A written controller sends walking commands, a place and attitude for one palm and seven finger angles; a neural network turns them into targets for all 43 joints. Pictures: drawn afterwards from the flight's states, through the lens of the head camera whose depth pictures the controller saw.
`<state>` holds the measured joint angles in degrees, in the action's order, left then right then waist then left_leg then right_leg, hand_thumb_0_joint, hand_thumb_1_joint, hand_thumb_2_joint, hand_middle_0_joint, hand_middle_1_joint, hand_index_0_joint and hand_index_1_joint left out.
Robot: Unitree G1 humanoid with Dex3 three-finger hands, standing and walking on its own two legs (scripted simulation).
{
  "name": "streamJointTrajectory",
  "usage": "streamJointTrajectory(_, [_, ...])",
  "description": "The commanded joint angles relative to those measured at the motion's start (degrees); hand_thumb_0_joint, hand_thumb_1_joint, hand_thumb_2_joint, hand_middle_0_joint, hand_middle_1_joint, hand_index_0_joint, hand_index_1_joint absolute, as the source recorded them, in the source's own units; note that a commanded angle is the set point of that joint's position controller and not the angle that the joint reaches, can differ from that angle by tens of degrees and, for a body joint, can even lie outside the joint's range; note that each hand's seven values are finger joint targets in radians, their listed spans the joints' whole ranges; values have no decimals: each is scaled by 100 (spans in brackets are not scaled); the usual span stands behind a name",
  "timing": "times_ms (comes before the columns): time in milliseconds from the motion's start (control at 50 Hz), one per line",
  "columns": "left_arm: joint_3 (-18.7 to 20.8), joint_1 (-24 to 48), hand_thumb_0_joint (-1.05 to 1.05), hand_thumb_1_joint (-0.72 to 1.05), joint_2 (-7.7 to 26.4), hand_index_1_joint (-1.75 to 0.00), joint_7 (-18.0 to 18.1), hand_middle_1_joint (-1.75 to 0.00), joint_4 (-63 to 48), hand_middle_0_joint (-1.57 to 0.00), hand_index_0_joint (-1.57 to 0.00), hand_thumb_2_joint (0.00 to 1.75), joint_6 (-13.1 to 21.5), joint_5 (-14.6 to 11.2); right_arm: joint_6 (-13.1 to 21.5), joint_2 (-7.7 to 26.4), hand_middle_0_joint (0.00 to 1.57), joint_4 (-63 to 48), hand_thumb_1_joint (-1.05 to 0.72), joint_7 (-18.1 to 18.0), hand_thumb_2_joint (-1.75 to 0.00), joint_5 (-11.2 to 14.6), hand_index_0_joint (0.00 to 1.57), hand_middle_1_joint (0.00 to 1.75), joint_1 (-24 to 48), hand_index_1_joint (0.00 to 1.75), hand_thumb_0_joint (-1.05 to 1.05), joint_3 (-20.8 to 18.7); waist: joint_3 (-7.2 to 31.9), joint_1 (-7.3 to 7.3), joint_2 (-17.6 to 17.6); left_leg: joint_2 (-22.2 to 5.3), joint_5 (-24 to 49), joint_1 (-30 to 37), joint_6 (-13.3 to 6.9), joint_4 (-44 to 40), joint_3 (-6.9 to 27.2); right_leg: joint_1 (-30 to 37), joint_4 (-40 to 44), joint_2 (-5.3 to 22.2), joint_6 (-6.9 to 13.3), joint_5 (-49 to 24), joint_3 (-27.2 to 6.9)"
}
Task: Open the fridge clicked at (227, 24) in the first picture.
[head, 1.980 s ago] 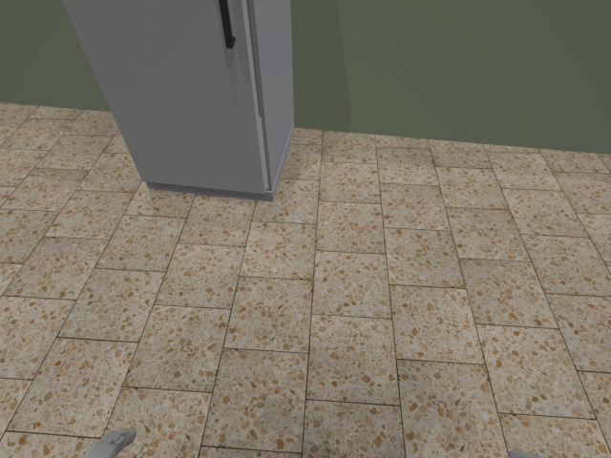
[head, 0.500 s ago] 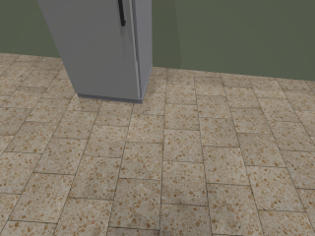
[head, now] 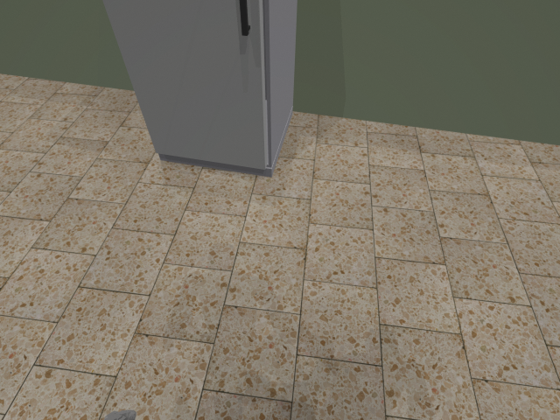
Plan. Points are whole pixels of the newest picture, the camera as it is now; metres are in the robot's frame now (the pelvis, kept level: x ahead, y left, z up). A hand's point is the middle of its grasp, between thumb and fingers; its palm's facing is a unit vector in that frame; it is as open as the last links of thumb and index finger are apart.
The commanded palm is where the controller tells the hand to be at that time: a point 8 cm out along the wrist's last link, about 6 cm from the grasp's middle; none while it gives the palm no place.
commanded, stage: walk to a spot facing it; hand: right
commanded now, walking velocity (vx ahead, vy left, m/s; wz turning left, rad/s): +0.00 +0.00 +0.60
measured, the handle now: out of the picture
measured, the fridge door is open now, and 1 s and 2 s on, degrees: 0 0 0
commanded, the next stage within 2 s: none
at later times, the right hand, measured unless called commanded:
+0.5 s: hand out of the picture +0.04 -0.17 -0.16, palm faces -0.16 +0.96 -0.22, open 7.3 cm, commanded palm none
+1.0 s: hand (359, 350) +0.28 -0.13 -0.17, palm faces -0.52 +0.84 -0.16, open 7.3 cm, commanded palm none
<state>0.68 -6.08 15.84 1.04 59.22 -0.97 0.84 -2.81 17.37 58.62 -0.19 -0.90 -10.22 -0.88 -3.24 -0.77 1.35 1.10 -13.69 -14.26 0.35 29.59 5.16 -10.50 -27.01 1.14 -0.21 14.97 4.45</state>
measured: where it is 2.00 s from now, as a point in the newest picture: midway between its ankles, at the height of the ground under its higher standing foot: (201, 357)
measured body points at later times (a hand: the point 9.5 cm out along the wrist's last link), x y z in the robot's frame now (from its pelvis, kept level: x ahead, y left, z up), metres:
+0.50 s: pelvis -0.01 +0.02 +0.01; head +0.01 +0.03 +0.46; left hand +0.01 +0.30 -0.13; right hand +0.05 -0.22 -0.14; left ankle +0.00 +0.11 -0.74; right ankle +0.00 -0.13 -0.68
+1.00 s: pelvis +0.10 -0.01 +0.00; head +0.13 -0.03 +0.45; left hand -0.08 +0.14 -0.13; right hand +0.30 -0.17 -0.16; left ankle +0.08 +0.17 -0.64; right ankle +0.03 -0.12 -0.74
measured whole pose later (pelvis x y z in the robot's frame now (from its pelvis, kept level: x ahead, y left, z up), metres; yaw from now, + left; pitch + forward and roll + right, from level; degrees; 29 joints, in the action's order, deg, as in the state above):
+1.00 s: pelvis +0.10 -0.01 +0.00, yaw +34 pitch +0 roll +2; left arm 0.2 -27.6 7.3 2.2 60.2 3.8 1.1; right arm -3.3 14.1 54.0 2.6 -2.1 -11.6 -5.8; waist -1.3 1.0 2.8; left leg -2.9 -6.6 -40.3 1.4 66.8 -0.7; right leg 3.3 -18.3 1.9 1.6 21.3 15.1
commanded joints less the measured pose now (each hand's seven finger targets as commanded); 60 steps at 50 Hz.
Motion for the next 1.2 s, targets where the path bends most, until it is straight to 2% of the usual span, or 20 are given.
streamJointTrajectory(0, [366,-153,0,90,1138,-30,84,-30,-481,-20,-20,90,58,-11,8,566,20,-590,-90,39,-90,-22,20,30,-104,30,0,-223,301,71,-1081,-97,-450,-724,27,1477,-266,117,706,1674,673,-1209,-1016])
streamJointTrajectory(40, [409,-4,0,90,1086,-30,78,-30,-625,-20,-20,90,87,4,-24,448,20,-701,-90,55,-90,-14,20,30,-242,30,0,-281,335,-13,-1284,-239,-1499,-730,70,2171,-338,-38,686,2028,997,-1832,-1020])
streamJointTrajectory(100, [463,348,0,90,1030,-30,67,-30,-797,-20,-20,90,39,20,57,459,20,-600,-90,100,-90,-52,20,30,-1038,30,0,-371,519,-457,-590,-375,-127,321,25,470,-435,-586,-862,1515,372,-1373,-130])
streamJointTrajectory(120, [415,128,0,90,648,-30,47,-30,-867,-20,-20,90,-31,-16,160,911,20,-594,-90,50,-90,-122,20,30,-1180,30,0,-462,427,-450,1128,-1179,1060,558,-131,-881,971,-1366,-2370,647,-135,410,334])
streamJointTrajectory(140, [342,119,0,90,341,-30,33,-30,-1082,-20,-20,90,-49,-23,193,1296,20,-683,-90,-26,-90,-94,20,30,-1130,30,0,-507,281,-338,2083,-2177,2242,369,-662,-1394,2832,-2244,-3468,-7,-317,1982,-25])
streamJointTrajectory(160, [377,94,0,90,508,-30,49,-30,-1034,-20,-20,90,-78,-32,157,1176,20,-738,-90,-78,-90,-38,20,30,-1075,30,0,-498,364,-312,1396,-2141,1692,329,-992,-1408,2404,-2097,-3781,164,-217,1719,-624])
streamJointTrajectory(260, [403,-121,0,90,479,-30,-66,-30,-806,-20,-20,90,-34,57,262,606,20,-922,-90,-21,-90,10,20,30,-550,30,0,-443,453,-40,445,-1177,-750,236,-838,-1620,1786,-2047,-3714,362,-331,352,-536])
streamJointTrajectory(460, [379,117,0,90,294,-30,-105,-30,-1064,-20,-20,90,174,37,402,627,20,-711,-90,28,-90,-61,20,30,-1141,30,0,-515,470,-293,670,-1044,-1451,589,-1163,-1817,2304,-1957,-2019,169,-330,726,-402])
streamJointTrajectory(560, [374,-592,0,90,245,-30,-42,-30,-971,-20,-20,90,307,-41,326,686,20,-905,-90,42,-90,-59,20,30,-614,30,0,-563,526,41,814,-686,-1209,-580,-973,-1413,2222,-53,-268,-156,-141,573,-324])
streamJointTrajectory(600, [464,-1511,0,90,632,-30,67,-30,-700,-20,-20,90,379,-64,319,346,20,-1073,-90,94,-90,-17,20,30,-292,30,0,-493,732,526,-259,15,-1651,-2248,-485,-252,1428,2085,805,506,0,687,-770])
streamJointTrajectory(620, [583,-1805,0,90,1193,-30,87,-30,-680,-20,-20,90,384,17,322,-38,20,-1185,-90,157,-90,40,20,30,-247,30,0,-439,642,686,-1959,618,-1946,-3334,-199,1423,444,2410,1713,2076,338,2384,-2756])
streamJointTrajectory(640, [564,-1648,0,90,1315,-30,92,-30,-797,-20,-20,90,365,-2,361,154,20,-1344,-90,168,-90,-25,20,30,67,30,0,-505,121,620,-1678,76,-1605,-3457,-36,2285,59,1481,2101,2849,684,2876,-3352])
streamJointTrajectory(700, [312,-939,0,90,551,-30,77,-30,-886,-20,-20,90,468,14,282,277,20,-980,-90,326,-90,-144,20,30,-245,30,0,-609,-346,63,-859,-244,-323,-2951,94,3444,-104,339,2056,1932,279,1708,-1866])
streamJointTrajectory(780, [202,-1514,0,90,235,-30,116,-30,-645,-20,-20,90,592,-11,162,-158,20,-822,-90,328,-90,-149,20,30,-444,30,0,-510,-348,-9,-910,-206,519,-2966,148,4184,-311,574,1679,1323,-116,-643,-459])
streamJointTrajectory(900, [119,-2274,0,90,-30,-30,176,-30,-243,-20,-20,90,649,-13,106,-292,20,-923,-90,307,-90,-104,20,30,85,30,0,-442,-591,90,-857,-355,770,-3575,147,4199,-555,1055,1454,1448,-159,-2451,53])
streamJointTrajectory(1020, [145,-2956,0,90,-32,-30,183,-30,182,-20,-20,90,619,91,221,-517,20,-1156,-90,361,-90,-84,20,30,1227,30,0,-279,-737,484,-766,-378,342,-3242,-81,2079,-1262,1872,1277,1671,404,-3562,438])
streamJointTrajectory(1120, [256,-2740,0,90,328,-30,145,-30,216,-20,-20,90,558,34,391,-255,20,-724,-90,237,-90,-98,20,30,-14,30,0,-346,330,-124,-1113,311,-152,-603,-590,688,-1780,1692,-774,1671,296,-6658,1090])
streamJointTrajectory(1140, [251,-2544,0,90,333,-30,119,-30,156,-20,-20,90,554,4,464,-46,20,-500,-90,214,-90,-122,20,30,-753,30,0,-434,701,-513,-1025,219,237,783,-721,223,-1612,927,-1845,1624,171,-5833,1143])
streamJointTrajectory(1160, [221,-2517,0,90,149,-30,35,-30,72,-20,-20,90,546,-98,514,464,20,-271,-90,154,-90,-139,20,30,-1493,30,0,-550,1358,-834,-278,-838,541,2686,-1176,36,-410,-706,-3495,1319,4,-3409,1196])
streamJointTrajectory(1180, [182,-2445,0,90,-222,-30,54,-30,-164,-20,-20,90,605,-145,544,914,20,-144,-90,63,-90,-33,20,30,-2080,30,0,-652,2055,-835,636,-2517,1633,3798,-2002,-347,2614,-2366,-5556,282,-295,1712,828])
